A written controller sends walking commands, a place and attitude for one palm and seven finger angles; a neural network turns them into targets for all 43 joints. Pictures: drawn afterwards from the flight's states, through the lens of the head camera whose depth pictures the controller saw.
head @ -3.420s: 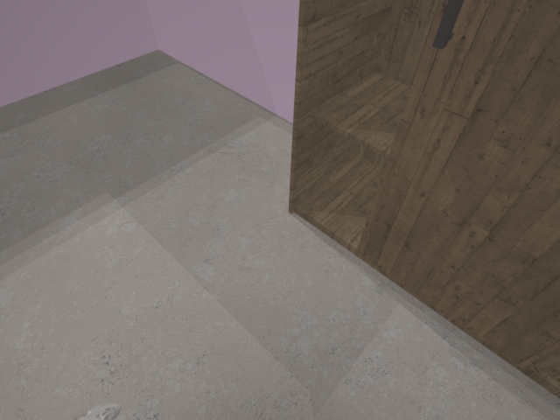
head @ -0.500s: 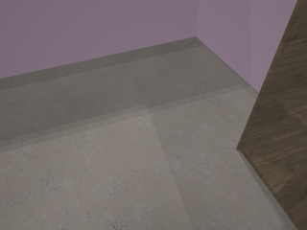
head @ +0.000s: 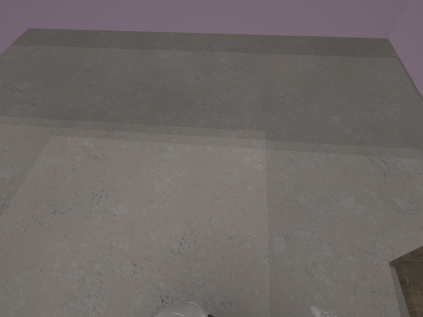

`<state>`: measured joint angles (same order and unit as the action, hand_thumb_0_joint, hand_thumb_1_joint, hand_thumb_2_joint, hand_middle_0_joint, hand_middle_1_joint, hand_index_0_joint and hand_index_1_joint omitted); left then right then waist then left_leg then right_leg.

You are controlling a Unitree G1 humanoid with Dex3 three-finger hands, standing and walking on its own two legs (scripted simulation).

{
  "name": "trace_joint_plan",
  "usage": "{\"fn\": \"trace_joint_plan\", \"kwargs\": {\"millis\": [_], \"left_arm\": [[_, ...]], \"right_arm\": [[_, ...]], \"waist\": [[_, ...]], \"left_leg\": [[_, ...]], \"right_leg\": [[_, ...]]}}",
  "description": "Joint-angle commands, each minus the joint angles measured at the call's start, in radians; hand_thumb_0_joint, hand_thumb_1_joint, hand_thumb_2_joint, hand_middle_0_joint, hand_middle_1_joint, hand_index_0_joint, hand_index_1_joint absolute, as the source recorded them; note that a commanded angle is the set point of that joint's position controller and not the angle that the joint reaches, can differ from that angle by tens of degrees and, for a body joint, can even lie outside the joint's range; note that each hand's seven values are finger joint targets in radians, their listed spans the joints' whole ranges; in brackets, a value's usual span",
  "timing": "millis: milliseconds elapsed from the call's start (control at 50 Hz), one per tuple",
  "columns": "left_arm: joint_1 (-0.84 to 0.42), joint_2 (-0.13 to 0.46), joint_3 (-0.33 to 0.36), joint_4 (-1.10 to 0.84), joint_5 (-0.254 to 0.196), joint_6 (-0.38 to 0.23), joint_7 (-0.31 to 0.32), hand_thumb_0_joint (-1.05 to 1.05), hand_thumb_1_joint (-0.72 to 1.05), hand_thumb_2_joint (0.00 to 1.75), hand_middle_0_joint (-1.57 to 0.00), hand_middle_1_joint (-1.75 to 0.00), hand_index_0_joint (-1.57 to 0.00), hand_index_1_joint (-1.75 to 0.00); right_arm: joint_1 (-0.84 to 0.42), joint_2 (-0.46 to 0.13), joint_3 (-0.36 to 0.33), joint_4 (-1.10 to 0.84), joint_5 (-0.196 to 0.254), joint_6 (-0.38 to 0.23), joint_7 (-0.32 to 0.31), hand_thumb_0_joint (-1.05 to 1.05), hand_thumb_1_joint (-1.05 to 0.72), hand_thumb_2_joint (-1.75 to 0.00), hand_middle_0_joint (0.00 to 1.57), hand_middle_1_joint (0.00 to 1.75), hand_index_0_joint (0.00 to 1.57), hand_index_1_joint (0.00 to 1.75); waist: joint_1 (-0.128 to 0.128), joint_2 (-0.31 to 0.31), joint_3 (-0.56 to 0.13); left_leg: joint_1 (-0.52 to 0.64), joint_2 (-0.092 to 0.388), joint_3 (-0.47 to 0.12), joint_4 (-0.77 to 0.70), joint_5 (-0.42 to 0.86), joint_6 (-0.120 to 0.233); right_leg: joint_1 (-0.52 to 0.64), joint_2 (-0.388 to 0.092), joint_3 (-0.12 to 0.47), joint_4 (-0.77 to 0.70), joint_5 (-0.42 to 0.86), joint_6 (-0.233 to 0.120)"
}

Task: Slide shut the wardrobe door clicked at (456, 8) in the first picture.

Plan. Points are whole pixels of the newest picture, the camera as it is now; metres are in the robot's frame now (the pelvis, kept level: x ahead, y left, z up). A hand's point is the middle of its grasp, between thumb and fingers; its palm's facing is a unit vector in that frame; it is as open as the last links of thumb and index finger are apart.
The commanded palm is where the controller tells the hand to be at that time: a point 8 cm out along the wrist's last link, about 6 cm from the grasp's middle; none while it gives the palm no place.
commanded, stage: walk to a spot facing it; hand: right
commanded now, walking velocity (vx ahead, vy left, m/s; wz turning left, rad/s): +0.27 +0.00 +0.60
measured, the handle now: out of the picture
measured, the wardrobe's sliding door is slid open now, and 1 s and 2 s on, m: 0.36 0.36 0.36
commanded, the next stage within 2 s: none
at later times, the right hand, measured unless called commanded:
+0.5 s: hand (358, 286) +0.22 -0.30 -0.16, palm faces -0.18 +0.96 -0.21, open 7.4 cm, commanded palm none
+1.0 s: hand (279, 205) +0.39 -0.13 -0.13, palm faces -0.58 +0.76 -0.28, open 7.3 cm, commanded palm none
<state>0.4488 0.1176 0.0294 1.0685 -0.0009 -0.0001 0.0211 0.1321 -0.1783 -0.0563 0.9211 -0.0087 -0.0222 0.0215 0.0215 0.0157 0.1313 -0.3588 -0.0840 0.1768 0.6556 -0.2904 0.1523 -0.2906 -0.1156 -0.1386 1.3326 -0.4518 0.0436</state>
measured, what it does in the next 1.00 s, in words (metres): walks ahead, turning left: right foot, then left foot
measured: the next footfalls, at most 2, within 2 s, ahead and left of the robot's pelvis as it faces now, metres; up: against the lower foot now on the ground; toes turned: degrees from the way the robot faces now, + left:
right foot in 0.38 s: +0.23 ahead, -0.18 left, +0.00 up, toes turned +8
left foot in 0.92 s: +0.14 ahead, +0.05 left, +0.00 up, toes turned +42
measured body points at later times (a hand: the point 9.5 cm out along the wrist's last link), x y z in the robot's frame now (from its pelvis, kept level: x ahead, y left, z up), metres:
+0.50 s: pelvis +0.15 -0.09 +0.02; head +0.19 -0.12 +0.47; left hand +0.23 +0.16 -0.09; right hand +0.23 -0.35 -0.14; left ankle +0.04 +0.02 -0.63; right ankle +0.19 -0.19 -0.71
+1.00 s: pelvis +0.16 -0.05 +0.01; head +0.18 +0.01 +0.45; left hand +0.00 +0.14 -0.16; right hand +0.42 -0.17 -0.11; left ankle +0.11 +0.02 -0.71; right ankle +0.19 -0.20 -0.66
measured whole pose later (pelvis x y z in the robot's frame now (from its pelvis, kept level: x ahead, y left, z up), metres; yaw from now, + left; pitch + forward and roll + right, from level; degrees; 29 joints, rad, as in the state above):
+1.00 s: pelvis +0.16 -0.05 +0.01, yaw +37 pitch +1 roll -1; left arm 0.30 0.25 0.07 0.98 0.01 0.06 0.01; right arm 0.11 -0.19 -0.07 0.87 -0.02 0.02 0.01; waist 0.04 -0.07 0.09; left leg -0.34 0.01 0.09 0.67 -0.35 0.05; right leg -0.38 -0.18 -0.19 1.04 -0.54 0.08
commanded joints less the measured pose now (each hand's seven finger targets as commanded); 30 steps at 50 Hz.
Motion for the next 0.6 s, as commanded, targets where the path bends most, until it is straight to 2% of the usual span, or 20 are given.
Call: {"fn": "trace_joint_plan", "kwargs": {"millis": [0,20,40,60,100,120,160,240,280,320,340,360,380,400,420,440,460,500,520,580], "left_arm": [[-0.065,0.125,0.035,-0.137,0.019,-0.021,0.005,0.00,0.90,0.90,-0.20,-0.30,-0.20,-0.30],[-0.071,0.121,0.037,-0.138,0.022,-0.010,0.004,0.00,0.90,0.90,-0.20,-0.30,-0.20,-0.30],[-0.063,0.114,0.037,-0.138,0.024,-0.003,0.002,0.00,0.90,0.90,-0.20,-0.30,-0.20,-0.30],[-0.067,0.108,0.037,-0.139,0.025,-0.002,-0.002,0.00,0.90,0.90,-0.20,-0.30,-0.20,-0.30],[-0.119,0.111,0.037,-0.160,0.026,-0.004,-0.007,0.00,0.90,0.90,-0.20,-0.30,-0.20,-0.30],[-0.158,0.117,0.037,-0.170,0.027,-0.007,-0.009,0.00,0.90,0.90,-0.20,-0.30,-0.20,-0.30],[-0.230,0.120,0.037,-0.199,0.025,-0.011,-0.009,0.00,0.90,0.90,-0.20,-0.30,-0.20,-0.30],[-0.351,0.134,0.028,-0.244,0.018,-0.019,-0.005,0.00,0.90,0.90,-0.20,-0.30,-0.20,-0.30],[-0.367,0.143,0.028,-0.255,0.012,-0.023,-0.001,0.00,0.90,0.90,-0.20,-0.30,-0.20,-0.30],[-0.316,0.171,0.034,-0.246,0.009,-0.025,0.007,0.00,0.90,0.90,-0.20,-0.30,-0.20,-0.30],[-0.241,0.204,0.041,-0.224,0.012,-0.029,0.012,0.00,0.90,0.90,-0.20,-0.30,-0.20,-0.30],[-0.182,0.291,0.058,-0.216,0.023,-0.035,0.014,0.00,0.90,0.90,-0.20,-0.30,-0.20,-0.30],[-0.127,0.352,0.065,-0.211,0.023,-0.031,0.011,0.00,0.90,0.90,-0.20,-0.30,-0.20,-0.30],[-0.138,0.320,0.052,-0.222,0.021,-0.016,0.007,0.00,0.90,0.90,-0.20,-0.30,-0.20,-0.30],[-0.212,0.261,0.039,-0.225,0.024,-0.019,0.013,0.00,0.90,0.90,-0.20,-0.30,-0.20,-0.30],[-0.248,0.243,0.030,-0.245,0.024,-0.020,0.015,0.00,0.90,0.90,-0.20,-0.30,-0.20,-0.30],[-0.270,0.229,0.023,-0.252,0.026,-0.022,0.014,0.00,0.90,0.90,-0.20,-0.30,-0.20,-0.30],[-0.266,0.219,0.027,-0.239,0.026,-0.024,0.015,0.00,0.90,0.90,-0.20,-0.30,-0.20,-0.30],[-0.259,0.219,0.029,-0.238,0.023,-0.026,0.015,0.00,0.90,0.90,-0.20,-0.30,-0.20,-0.30],[-0.220,0.206,0.033,-0.226,0.020,-0.027,0.016,0.00,0.90,0.90,-0.20,-0.30,-0.20,-0.30]], "right_arm": [[0.097,-0.169,-0.039,-0.029,0.004,-0.021,-0.039,0.00,-0.90,-0.90,0.20,0.30,0.20,0.30],[0.092,-0.161,-0.035,-0.027,-0.004,-0.024,-0.038,0.00,-0.90,-0.90,0.20,0.30,0.20,0.30],[0.080,-0.167,-0.037,-0.029,-0.010,-0.026,-0.034,0.00,-0.90,-0.90,0.20,0.30,0.20,0.30],[0.090,-0.165,-0.039,-0.021,-0.015,-0.031,-0.031,0.00,-0.90,-0.90,0.20,0.30,0.20,0.30],[0.118,-0.170,-0.043,-0.016,-0.012,-0.033,-0.022,0.00,-0.90,-0.90,0.20,0.30,0.20,0.30],[0.136,-0.170,-0.044,-0.009,-0.011,-0.033,-0.019,0.00,-0.90,-0.90,0.20,0.30,0.20,0.30],[0.164,-0.170,-0.046,-0.006,-0.012,-0.032,-0.020,0.00,-0.90,-0.90,0.20,0.30,0.20,0.30],[0.193,-0.191,-0.057,-0.025,-0.014,-0.011,-0.030,0.00,-0.90,-0.90,0.20,0.30,0.20,0.30],[0.188,-0.205,-0.065,-0.038,-0.015,0.001,-0.034,0.00,-0.90,-0.90,0.20,0.30,0.20,0.30],[0.158,-0.214,-0.069,-0.052,-0.011,0.013,-0.037,0.00,-0.90,-0.90,0.20,0.30,0.20,0.30],[0.137,-0.202,-0.064,-0.063,-0.005,0.017,-0.039,0.00,-0.90,-0.90,0.20,0.30,0.20,0.30],[0.162,-0.146,-0.055,-0.075,0.008,0.021,-0.036,0.00,-0.90,-0.90,0.20,0.30,0.20,0.30],[0.210,-0.109,-0.048,-0.078,0.006,0.017,-0.029,0.00,-0.90,-0.90,0.20,0.30,0.20,0.30],[0.223,-0.150,-0.055,-0.064,-0.007,0.024,-0.036,0.00,-0.90,-0.90,0.20,0.30,0.20,0.30],[0.212,-0.152,-0.064,-0.041,-0.016,0.038,-0.037,0.00,-0.90,-0.90,0.20,0.30,0.20,0.30],[0.190,-0.162,-0.070,-0.047,-0.020,0.043,-0.025,0.00,-0.90,-0.90,0.20,0.30,0.20,0.30],[0.171,-0.155,-0.068,-0.058,-0.022,0.046,-0.013,0.00,-0.90,-0.90,0.20,0.30,0.20,0.30],[0.179,-0.128,-0.064,-0.056,-0.019,0.062,-0.003,0.00,-0.90,-0.90,0.20,0.30,0.20,0.30],[0.188,-0.120,-0.063,-0.055,-0.015,0.068,-0.001,0.00,-0.90,-0.90,0.20,0.30,0.20,0.30],[0.165,-0.104,-0.064,-0.063,-0.016,0.081,0.003,0.00,-0.90,-0.90,0.20,0.30,0.20,0.30]], "waist": [[-0.006,-0.015,-0.103],[0.007,-0.025,-0.081],[0.026,-0.014,-0.076],[0.028,-0.007,-0.083],[0.012,0.056,-0.091],[0.001,0.086,-0.096],[-0.019,0.132,-0.107],[-0.064,0.153,-0.176],[-0.069,0.162,-0.195],[-0.037,0.156,-0.221],[0.003,0.108,-0.255],[0.014,-0.108,-0.318],[0.016,-0.316,-0.363],[0.010,-0.201,-0.315],[-0.019,-0.243,-0.246],[-0.024,-0.229,-0.181],[-0.031,-0.211,-0.137],[-0.041,-0.215,-0.134],[-0.044,-0.220,-0.147],[-0.035,-0.202,-0.135]], "left_leg": [[0.115,0.354,-0.418,-0.370,0.430,-0.007],[0.017,0.327,-0.387,-0.383,0.386,0.039],[-0.023,0.300,-0.351,-0.388,0.340,0.042],[-0.028,0.271,-0.347,-0.383,0.345,0.038],[-0.011,0.235,-0.350,-0.378,0.312,0.033],[0.027,0.224,-0.354,-0.362,0.345,0.027],[0.090,0.221,-0.373,-0.318,0.471,0.022],[0.242,0.218,-0.416,-0.204,0.714,0.010],[0.259,0.223,-0.454,-0.163,0.741,0.002],[0.224,0.209,-0.468,-0.101,0.680,-0.031],[0.137,0.172,-0.441,-0.024,0.565,-0.073],[-0.054,0.059,-0.350,0.142,0.201,-0.133],[-0.216,0.012,-0.226,0.423,-0.364,-0.188],[-0.187,0.068,-0.246,0.549,-0.377,-0.196],[-0.196,0.086,-0.256,0.596,-0.293,-0.215],[-0.198,0.097,-0.231,0.635,-0.250,-0.218],[-0.210,0.118,-0.208,0.641,-0.210,-0.221],[-0.200,0.120,-0.189,0.646,-0.132,-0.229],[-0.202,0.123,-0.181,0.646,-0.102,-0.231],[-0.212,0.138,-0.167,0.628,-0.050,-0.236]], "right_leg": [[-0.246,-0.072,0.134,0.018,0.115,0.017],[-0.207,-0.068,0.126,-0.035,0.110,0.022],[-0.196,-0.062,0.114,-0.088,0.115,0.029],[-0.191,-0.055,0.107,-0.135,0.132,0.033],[-0.222,-0.049,0.101,-0.202,0.188,0.042],[-0.249,-0.042,0.102,-0.236,0.200,0.046],[-0.280,-0.030,0.103,-0.311,0.193,0.054],[-0.240,0.026,0.077,-0.522,0.140,0.057],[-0.172,0.058,0.068,-0.620,0.127,0.049],[-0.028,0.071,0.069,-0.783,0.208,0.041],[0.147,0.035,0.078,-0.920,0.343,0.029],[0.361,-0.176,0.259,-0.967,0.581,-0.029],[0.474,-0.423,0.434,-0.906,0.964,-0.148],[0.354,-0.424,0.372,-0.902,0.961,-0.191],[0.250,-0.357,0.301,-0.957,0.882,-0.144],[0.179,-0.309,0.258,-0.971,0.793,-0.135],[0.144,-0.274,0.201,-0.972,0.766,-0.122],[0.144,-0.224,0.102,-0.979,0.747,-0.107],[0.153,-0.216,0.068,-0.983,0.720,-0.107],[0.151,-0.221,0.029,-1.006,0.643,-0.113]]}}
